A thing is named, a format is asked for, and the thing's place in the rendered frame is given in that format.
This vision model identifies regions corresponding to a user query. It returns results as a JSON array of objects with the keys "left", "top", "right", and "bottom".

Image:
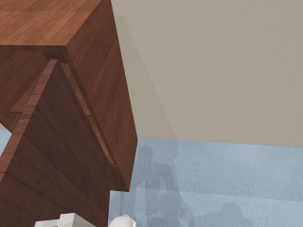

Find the robot left thigh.
[{"left": 108, "top": 216, "right": 136, "bottom": 227}]

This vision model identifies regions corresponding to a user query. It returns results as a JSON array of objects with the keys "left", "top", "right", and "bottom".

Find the handle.
[{"left": 34, "top": 213, "right": 96, "bottom": 227}]

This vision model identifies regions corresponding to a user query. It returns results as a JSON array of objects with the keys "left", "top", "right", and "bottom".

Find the cupboard door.
[{"left": 0, "top": 59, "right": 112, "bottom": 227}]

